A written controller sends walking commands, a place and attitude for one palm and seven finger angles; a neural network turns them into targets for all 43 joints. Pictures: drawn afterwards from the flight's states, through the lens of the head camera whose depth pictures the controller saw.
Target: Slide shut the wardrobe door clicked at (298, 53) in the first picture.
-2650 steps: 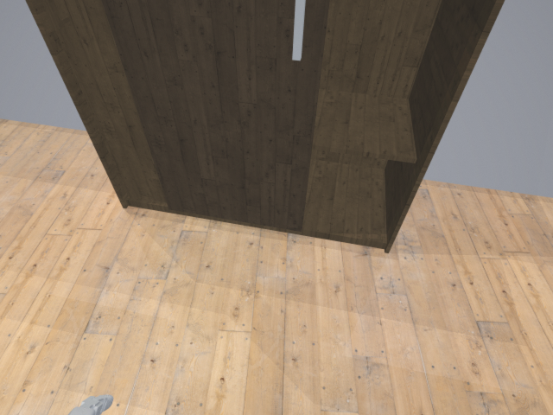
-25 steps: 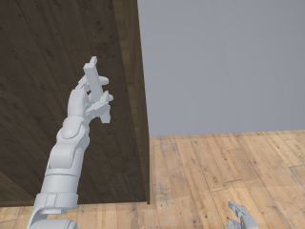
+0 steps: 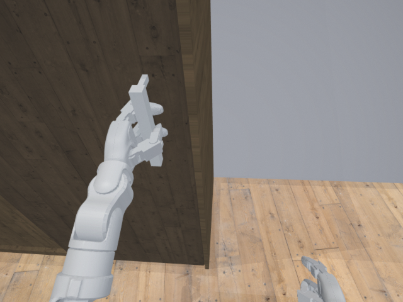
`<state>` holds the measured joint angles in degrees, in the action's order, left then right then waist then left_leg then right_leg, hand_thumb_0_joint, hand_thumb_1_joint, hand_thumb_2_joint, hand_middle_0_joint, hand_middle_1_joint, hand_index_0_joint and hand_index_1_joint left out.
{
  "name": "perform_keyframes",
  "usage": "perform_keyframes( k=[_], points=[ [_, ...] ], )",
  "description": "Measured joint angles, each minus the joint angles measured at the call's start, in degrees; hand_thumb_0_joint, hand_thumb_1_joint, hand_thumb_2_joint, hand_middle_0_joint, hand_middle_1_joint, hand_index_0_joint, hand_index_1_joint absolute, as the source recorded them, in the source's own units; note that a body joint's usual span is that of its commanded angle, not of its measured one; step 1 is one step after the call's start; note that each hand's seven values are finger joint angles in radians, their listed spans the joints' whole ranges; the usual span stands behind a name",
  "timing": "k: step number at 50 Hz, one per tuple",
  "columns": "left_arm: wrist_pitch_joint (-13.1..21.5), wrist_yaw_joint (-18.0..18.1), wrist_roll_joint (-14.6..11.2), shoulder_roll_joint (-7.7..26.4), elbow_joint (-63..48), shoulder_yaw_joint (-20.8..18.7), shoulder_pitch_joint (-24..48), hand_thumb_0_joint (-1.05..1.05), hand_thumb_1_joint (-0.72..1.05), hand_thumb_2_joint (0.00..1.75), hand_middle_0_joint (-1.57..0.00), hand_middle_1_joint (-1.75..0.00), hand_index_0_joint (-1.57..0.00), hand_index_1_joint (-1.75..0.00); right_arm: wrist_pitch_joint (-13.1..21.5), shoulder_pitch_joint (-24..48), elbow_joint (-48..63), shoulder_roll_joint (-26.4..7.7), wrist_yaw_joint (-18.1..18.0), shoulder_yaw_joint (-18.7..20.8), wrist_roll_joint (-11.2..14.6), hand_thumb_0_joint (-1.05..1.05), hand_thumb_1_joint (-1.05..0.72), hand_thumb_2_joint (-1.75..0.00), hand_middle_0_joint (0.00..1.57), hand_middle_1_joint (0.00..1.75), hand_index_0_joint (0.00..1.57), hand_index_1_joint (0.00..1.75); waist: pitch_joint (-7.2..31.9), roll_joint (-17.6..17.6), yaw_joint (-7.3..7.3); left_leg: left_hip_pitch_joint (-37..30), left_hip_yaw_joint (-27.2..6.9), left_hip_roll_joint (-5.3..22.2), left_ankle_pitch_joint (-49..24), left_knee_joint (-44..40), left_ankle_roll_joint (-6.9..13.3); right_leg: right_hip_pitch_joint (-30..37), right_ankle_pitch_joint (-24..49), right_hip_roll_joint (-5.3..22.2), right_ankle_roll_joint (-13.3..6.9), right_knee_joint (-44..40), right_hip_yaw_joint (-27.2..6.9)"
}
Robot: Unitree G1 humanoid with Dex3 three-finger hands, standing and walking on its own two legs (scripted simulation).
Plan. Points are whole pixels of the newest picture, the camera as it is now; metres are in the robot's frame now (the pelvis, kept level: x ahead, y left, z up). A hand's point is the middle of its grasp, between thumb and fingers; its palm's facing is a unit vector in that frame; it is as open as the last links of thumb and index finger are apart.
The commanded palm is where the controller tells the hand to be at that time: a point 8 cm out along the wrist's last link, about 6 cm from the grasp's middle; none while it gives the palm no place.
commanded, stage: tug the door sideways, standing still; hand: left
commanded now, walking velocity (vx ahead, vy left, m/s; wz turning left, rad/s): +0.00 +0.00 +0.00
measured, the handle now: (150, 123) +0.40 +0.13 +0.17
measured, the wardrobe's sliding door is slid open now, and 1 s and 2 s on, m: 0.00 0.00 0.00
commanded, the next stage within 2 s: step sideways, sliding the door along in 0.26 s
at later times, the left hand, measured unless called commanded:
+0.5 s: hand (155, 145) +0.35 +0.11 +0.17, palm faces +0.04 -0.99 -0.17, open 6.2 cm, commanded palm +0.33 +0.14 +0.18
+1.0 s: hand (163, 143) +0.36 +0.10 +0.16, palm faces +0.19 -0.98 -0.06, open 6.2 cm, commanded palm +0.33 +0.08 +0.17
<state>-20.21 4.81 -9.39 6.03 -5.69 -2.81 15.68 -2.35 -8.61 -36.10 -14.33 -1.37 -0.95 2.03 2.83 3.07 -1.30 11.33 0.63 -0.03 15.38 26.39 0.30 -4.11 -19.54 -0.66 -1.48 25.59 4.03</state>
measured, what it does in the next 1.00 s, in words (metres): steps on the spot: right foot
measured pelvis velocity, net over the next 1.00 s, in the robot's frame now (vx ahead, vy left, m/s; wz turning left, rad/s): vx -0.04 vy -0.06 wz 0.08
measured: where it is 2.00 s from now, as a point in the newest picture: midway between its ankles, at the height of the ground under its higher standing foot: outside the picture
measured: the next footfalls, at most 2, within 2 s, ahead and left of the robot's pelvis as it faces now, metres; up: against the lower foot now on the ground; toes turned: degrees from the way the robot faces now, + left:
right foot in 0.70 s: +0.03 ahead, -0.12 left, +0.00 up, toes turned -4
right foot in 1.36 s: +0.17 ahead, -0.31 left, +0.00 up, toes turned +2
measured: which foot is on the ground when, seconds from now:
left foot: down 0.00-1.00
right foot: down 0.00-0.50, up 0.52-0.68, down 0.70-0.94, up 0.96-1.00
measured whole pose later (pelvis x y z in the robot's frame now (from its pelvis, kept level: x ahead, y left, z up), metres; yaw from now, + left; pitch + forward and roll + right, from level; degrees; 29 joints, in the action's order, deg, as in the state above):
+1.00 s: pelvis -0.04 -0.06 -0.02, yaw +4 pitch -4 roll +0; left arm 4.1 8.7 -4.9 11.1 12.6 -0.6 34.4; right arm 0.1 -10.6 -38.3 -12.7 -1.9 2.3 2.4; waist -12.6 -0.7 -3.5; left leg 14.6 2.3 1.1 19.5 37.1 0.9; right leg -22.9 -22.7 -2.0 -3.6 53.4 2.6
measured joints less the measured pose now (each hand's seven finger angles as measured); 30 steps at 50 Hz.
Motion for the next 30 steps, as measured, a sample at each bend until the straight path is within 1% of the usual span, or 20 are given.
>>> perform_keyframes(
  k=[4, 6, 9, 14, 19, 20, 22, 24, 26, 28, 30],
  points=[
    [0.12, 1.36, 1.17, -1.31, 2.29, 1.86, 1.34, 0.0, 0.72, 0.84, -0.36, -1.37, -0.33, -1.37, -0.02, -0.02, 0.16, 0.91, 0.27, -0.26, -0.02, 0.01, -0.9, -0.9, 0.2, 0.3, 0.2, 0.3, 0.58, 0.56, -0.35, -0.37, -1.19, -0.23, -0.23, -0.63, -0.03, 0.06, 0.64, -0.03, -0.01, 0.78, 0.61],
    [0.95, 1.82, 1.83, -1.49, 3.36, 2.75, 2.34, -0.01, 0.72, 0.84, -0.37, -1.37, -0.31, -1.38, 0.1, 0.3, 0.19, 1.48, 0.42, -0.46, -0.03, 0.01, -0.9, -0.9, 0.2, 0.3, 0.2, 0.3, 0.66, 0.2, -0.47, -0.27, -1.65, -0.62, 1.09, -0.58, -0.36, 0.25, -0.91, 0.17, -0.17, 0.78, 0.67],
    [2.4, 2.34, 2.81, -1.83, 4.68, 3.5, 3.78, -0.01, 0.72, 0.84, -0.37, -1.38, -0.29, -1.39, 0.05, 1.16, 0.21, 2.24, 0.71, -0.78, -0.29, 0.01, -0.9, -0.9, 0.2, 0.3, 0.2, 0.3, -0.12, -0.47, -1.03, 0.46, -1.59, -1.34, 1.28, 0.62, -0.27, 0.25, -2.6, 0.78, -0.37, 0.87, 0.37],
    [2.72, 3.22, 3.28, -3.12, 7.35, 4.26, 6.32, -0.01, 0.74, 0.83, -0.35, -1.39, -0.28, -1.39, -0.14, 1.13, 0.38, 2.3, 1.2, -0.68, -0.41, 0.01, -0.9, -0.9, 0.2, 0.3, 0.2, 0.3, -0.93, 0.98, -1.08, 1.3, -2.71, -1.33, 0.43, 1.07, 0.03, -0.79, -1.08, 0.54, -0.05, 2.26, 0.9],
    [3.96, 3.76, 3.93, -3.35, 10.97, 5.6, 9.34, -0.01, 0.75, 0.82, -0.35, -1.39, -0.25, -1.39, -0.02, 0.37, -0.5, 2.72, 1.37, -0.76, -0.41, 0.01, -0.9, -0.9, 0.2, 0.3, 0.2, 0.3, -1.09, -0.06, -1.28, 2.26, -3.31, -2.03, 0.03, 1.54, 0.1, -1.22, -1.73, 0.87, -0.12, 2.41, 0.56],
    [5.01, 3.12, 3.75, -2.19, 11.48, 5.46, 9.56, -0.02, 0.75, 0.82, -0.35, -1.39, -0.25, -1.39, -0.17, 0.73, -0.58, 2.78, 1.15, -1.18, -0.55, 0.01, -0.9, -0.9, 0.2, 0.3, 0.2, 0.3, -1.31, -0.39, -1.31, 2.52, -2.84, -2.05, 0.09, 1.83, 0.16, -1.39, -2.19, 0.93, 0.1, 2.25, -0.13],
    [9.46, 1.64, 3.83, 2.14, 12.3, 5.25, 9.4, -0.03, 0.71, 0.81, -0.37, -1.39, -0.25, -1.39, -0.36, 2.07, -0.44, 3.16, 0.54, -1.73, -1.26, 0.01, -0.9, -0.9, 0.2, 0.3, 0.2, 0.3, -2.34, -0.93, -0.99, 3.2, -1.02, -1.71, 0.49, 2.76, 0.24, -2.03, -3.45, 0.81, 0.16, 2.02, -2.08],
    [13.36, 1.26, 4.03, 4.66, 13.22, 4.61, 9.49, -0.05, 0.69, 0.81, -0.39, -1.39, -0.26, -1.4, -0.35, 2.6, 0.22, 3.25, 0.03, -1.39, -1.55, 0.01, -0.9, -0.9, 0.2, 0.3, 0.2, 0.3, -3.68, -0.6, -0.6, 4.03, 0.21, -0.85, 0.8, 3.85, 0.3, -4.16, -3.27, 0.22, 0.07, 4.59, -3.13],
    [15.6, 1.32, 3.81, 5.92, 13.92, 3.34, 9.99, -0.06, 0.68, 0.81, -0.4, -1.39, -0.25, -1.4, -0.4, 2.71, 0.96, 3.2, -0.15, -0.75, -1.62, 0.01, -0.9, -0.9, 0.2, 0.3, 0.2, 0.3, -5.5, -0.24, -0.34, 4.18, 1.27, -0.01, 0.88, 4.67, 0.37, -7.95, -2.21, -0.25, 0.72, 11.6, -3.52],
    [16.81, 1.64, 3.64, 6.56, 15.06, 1.98, 10.8, -0.06, 0.68, 0.82, -0.42, -1.4, -0.24, -1.4, -0.76, 2.26, 1.27, 3.31, -0.11, -0.15, -1.64, 0.01, -0.9, -0.9, 0.2, 0.3, 0.2, 0.3, -7.15, -0.26, -0.07, 3.68, 1.92, 0.53, 0.75, 4.93, 0.19, -11.96, -6.21, -0.85, 0.95, 19.32, -4.22],
    [17.37, 2.05, 3.52, 6.73, 16.42, 0.67, 11.73, -0.05, 0.69, 0.83, -0.43, -1.4, -0.24, -1.4, -1.38, 1.51, 0.97, 3.24, -0.22, -0.05, -1.35, 0.01, -0.9, -0.9, 0.2, 0.3, 0.2, 0.3, -8.35, -0.28, 0.12, 3.17, 2.01, 1.1, 0.65, 5.18, -0.27, -14.96, -8.78, -1.02, 0.86, 22.63, -4.1]
  ],
)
